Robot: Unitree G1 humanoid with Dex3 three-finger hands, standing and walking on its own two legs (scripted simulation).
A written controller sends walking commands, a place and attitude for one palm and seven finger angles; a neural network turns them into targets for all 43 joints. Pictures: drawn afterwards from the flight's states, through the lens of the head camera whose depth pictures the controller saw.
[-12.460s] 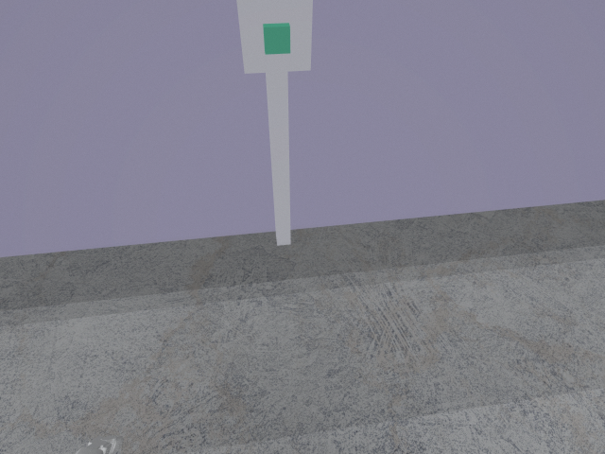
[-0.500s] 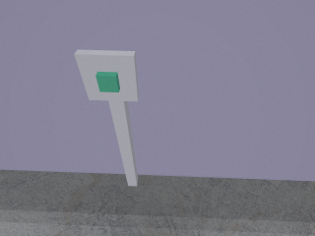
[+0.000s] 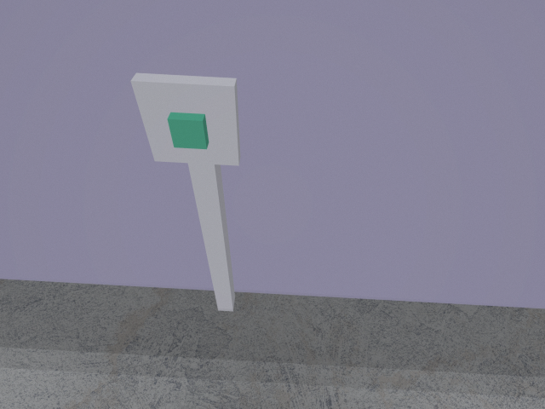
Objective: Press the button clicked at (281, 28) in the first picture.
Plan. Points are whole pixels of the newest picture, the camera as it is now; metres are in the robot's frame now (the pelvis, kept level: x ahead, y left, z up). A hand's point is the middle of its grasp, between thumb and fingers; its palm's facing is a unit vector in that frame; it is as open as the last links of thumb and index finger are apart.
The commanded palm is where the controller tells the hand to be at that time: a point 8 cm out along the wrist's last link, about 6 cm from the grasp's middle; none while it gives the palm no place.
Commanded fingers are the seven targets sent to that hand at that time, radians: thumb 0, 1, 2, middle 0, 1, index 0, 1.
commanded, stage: look again from close up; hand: left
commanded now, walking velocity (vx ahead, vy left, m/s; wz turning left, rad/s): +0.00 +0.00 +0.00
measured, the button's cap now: (189, 130) +0.57 +0.20 +0.10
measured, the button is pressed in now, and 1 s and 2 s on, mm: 0 0 0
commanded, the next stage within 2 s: shuffle to correct the standing spot in 0.58 s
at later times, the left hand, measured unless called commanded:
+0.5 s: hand out of the picture +0.01 +0.16 -0.18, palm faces +0.02 -0.99 -0.16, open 7.3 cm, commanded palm none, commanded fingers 0.00 0.90 0.90 -0.20 -0.30 -0.20 -0.30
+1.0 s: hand out of the picture +0.02 +0.15 -0.18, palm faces +0.06 -0.99 -0.14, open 7.4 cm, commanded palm none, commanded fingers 0.00 0.90 0.90 -0.20 -0.30 -0.20 -0.30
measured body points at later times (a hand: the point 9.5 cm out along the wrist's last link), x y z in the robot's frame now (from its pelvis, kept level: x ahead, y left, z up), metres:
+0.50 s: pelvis +0.02 +0.00 +0.00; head +0.02 +0.00 +0.45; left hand +0.01 +0.21 -0.16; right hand +0.01 -0.22 -0.16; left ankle +0.01 +0.10 -0.74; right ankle +0.05 -0.13 -0.74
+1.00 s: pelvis +0.06 -0.01 -0.01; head +0.06 +0.00 +0.44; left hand +0.02 +0.20 -0.17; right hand +0.03 -0.22 -0.16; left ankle +0.01 +0.10 -0.74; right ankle +0.05 -0.13 -0.74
